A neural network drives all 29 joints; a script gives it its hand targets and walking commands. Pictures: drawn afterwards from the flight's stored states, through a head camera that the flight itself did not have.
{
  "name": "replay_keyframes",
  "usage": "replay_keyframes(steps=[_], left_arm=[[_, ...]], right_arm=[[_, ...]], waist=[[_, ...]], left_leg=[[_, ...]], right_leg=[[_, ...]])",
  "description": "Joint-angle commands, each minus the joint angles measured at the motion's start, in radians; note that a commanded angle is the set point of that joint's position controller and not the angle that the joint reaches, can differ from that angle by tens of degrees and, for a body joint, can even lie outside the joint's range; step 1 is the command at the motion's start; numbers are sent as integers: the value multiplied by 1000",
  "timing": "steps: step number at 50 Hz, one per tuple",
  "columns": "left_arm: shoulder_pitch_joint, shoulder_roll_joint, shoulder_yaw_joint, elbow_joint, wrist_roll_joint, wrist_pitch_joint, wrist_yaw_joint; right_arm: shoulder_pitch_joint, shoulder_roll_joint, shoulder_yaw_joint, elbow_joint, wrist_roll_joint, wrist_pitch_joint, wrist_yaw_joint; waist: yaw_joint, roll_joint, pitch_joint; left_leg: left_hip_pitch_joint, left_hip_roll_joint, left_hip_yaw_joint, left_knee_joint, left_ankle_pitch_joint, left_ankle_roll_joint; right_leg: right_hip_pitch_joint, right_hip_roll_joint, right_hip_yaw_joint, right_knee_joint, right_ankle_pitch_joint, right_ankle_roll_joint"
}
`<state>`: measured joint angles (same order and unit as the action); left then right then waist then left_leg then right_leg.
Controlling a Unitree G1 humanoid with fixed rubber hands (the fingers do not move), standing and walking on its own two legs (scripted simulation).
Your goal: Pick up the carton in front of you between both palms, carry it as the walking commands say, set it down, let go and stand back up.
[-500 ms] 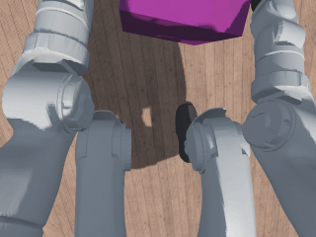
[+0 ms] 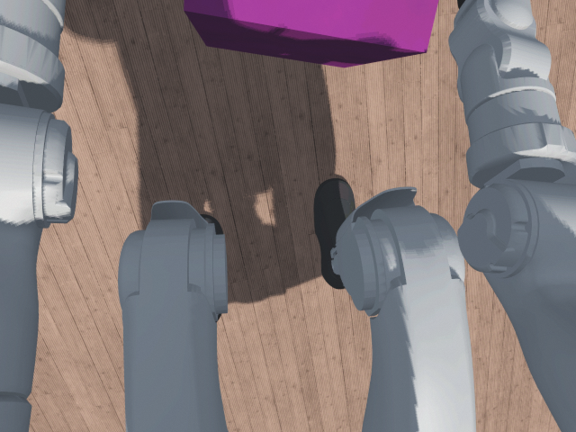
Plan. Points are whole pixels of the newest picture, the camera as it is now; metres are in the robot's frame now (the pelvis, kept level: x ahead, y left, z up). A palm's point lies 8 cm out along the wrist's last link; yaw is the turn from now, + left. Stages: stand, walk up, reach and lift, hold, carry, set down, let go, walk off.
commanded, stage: set down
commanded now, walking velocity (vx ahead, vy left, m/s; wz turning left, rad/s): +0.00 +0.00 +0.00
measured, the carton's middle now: out of the picture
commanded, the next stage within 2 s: let go in 0.96 s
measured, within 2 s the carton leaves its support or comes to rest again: neither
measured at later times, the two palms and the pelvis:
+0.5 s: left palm out of the picture +0.61 +0.18 +0.00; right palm out of the picture +0.52 -0.20 +0.00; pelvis +0.01 +0.00 +0.11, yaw +0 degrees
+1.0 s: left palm out of the picture +0.61 +0.18 +0.15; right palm out of the picture +0.52 -0.20 +0.15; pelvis +0.03 +0.00 +0.25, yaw +2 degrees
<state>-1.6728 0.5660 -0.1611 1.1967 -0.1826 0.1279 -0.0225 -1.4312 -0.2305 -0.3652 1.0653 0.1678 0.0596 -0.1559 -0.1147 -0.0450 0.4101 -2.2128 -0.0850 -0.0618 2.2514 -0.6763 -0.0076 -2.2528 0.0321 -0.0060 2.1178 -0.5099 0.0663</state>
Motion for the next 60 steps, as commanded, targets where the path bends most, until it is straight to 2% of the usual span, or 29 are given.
replay_keyframes(steps=[1, 5, 11, 15, 20, 27, 32, 37, 47, 49, 54, 58, 60], left_arm=[[-304, 50, 21, -100, 4, -5, -3], [-268, 90, 98, -160, 55, 22, 19], [-228, 98, 178, -138, 96, 51, 8], [-206, 82, 195, -119, 111, 47, -16], [-181, 64, 211, -124, 138, 57, -41], [-156, 66, 238, -218, 167, 85, -48], [-134, 65, 254, -271, 174, 103, -53], [-89, 51, 278, -268, 192, 107, -67], [-4, 10, 347, -238, 255, 85, -97], [25, -7, 369, -231, 277, 78, -100], [182, -82, 426, -283, 336, 62, -70], [394, -183, 464, -416, 364, 52, -4], [505, -232, 464, -493, 356, 44, 32]], right_arm=[[-161, -104, 10, -184, 6, -1, -26], [-125, -92, 27, -332, 1, 38, -61], [-95, -23, 35, -369, -23, 98, -72], [-75, 4, 25, -368, -48, 110, -62], [-33, 14, -9, -389, -83, 125, -54], [25, 8, -25, -485, -94, 151, -47], [63, 11, -17, -534, -86, 170, -39], [107, 32, -22, -543, -102, 177, -26], [177, 85, -70, -549, -184, 163, 10], [199, 100, -79, -544, -205, 157, 21], [349, 104, -68, -560, -254, 127, 60], [532, 70, -27, -607, -289, 97, 116], [616, 39, 5, -630, -300, 87, 150]], waist=[[-87, 248, -1385], [-57, 216, -1537], [-33, 175, -1376], [-41, 173, -1352], [-60, 200, -1402], [-62, 250, -1532], [-62, 265, -1571], [-64, 256, -1541], [-63, 214, -1440], [-52, 206, -1421], [-28, 202, -1502], [-11, 193, -1568], [-8, 176, -1554]], left_leg=[[579, 75, 29, -248, 423, -4], [604, 49, 62, -319, 387, 9], [545, 35, 70, -431, 287, 28], [542, 33, 69, -496, 293, 27], [606, 24, 73, -577, 335, 15], [795, 9, 80, -692, 449, -1], [913, 2, 78, -783, 515, -4], [974, -1, 74, -886, 549, -5], [1064, -2, 65, -1102, 598, -11], [1084, -2, 64, -1138, 611, -13], [1246, -3, 53, -1211, 766, -25], [1421, 2, 31, -1264, 921, -37], [1460, 6, 26, -1302, 930, -39]], right_leg=[[739, 8, -87, -91, 479, -24], [877, 34, -108, -148, 479, -18], [800, 45, -109, -269, 358, -3], [793, 45, -104, -336, 353, 3], [818, 45, -107, -423, 376, 4], [889, 48, -117, -549, 442, 2], [937, 47, -116, -647, 478, 1], [992, 44, -110, -750, 504, 3], [1135, 34, -97, -959, 555, 11], [1160, 32, -95, -995, 561, 11], [1249, 37, -95, -1067, 639, 1], [1298, 40, -91, -1125, 693, -18], [1348, 38, -84, -1153, 699, -31]])
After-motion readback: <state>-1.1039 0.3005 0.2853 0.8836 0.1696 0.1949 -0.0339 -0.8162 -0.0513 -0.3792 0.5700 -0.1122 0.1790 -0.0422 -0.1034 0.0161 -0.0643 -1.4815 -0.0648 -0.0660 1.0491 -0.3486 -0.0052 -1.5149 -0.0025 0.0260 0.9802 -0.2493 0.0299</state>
